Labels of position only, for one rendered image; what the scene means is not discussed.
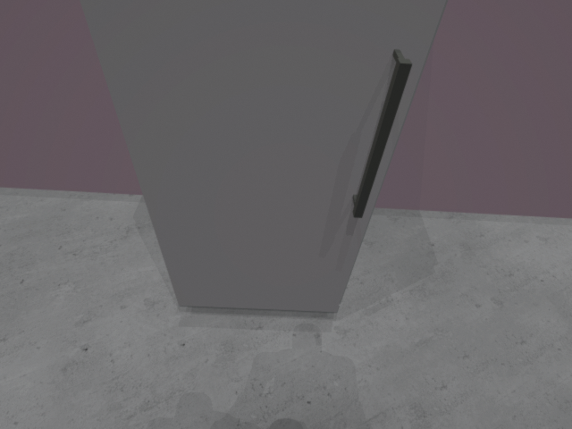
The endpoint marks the fridge door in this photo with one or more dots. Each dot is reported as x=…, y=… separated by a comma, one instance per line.
x=249, y=124

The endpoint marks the handle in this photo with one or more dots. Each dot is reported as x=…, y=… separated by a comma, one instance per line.
x=390, y=107

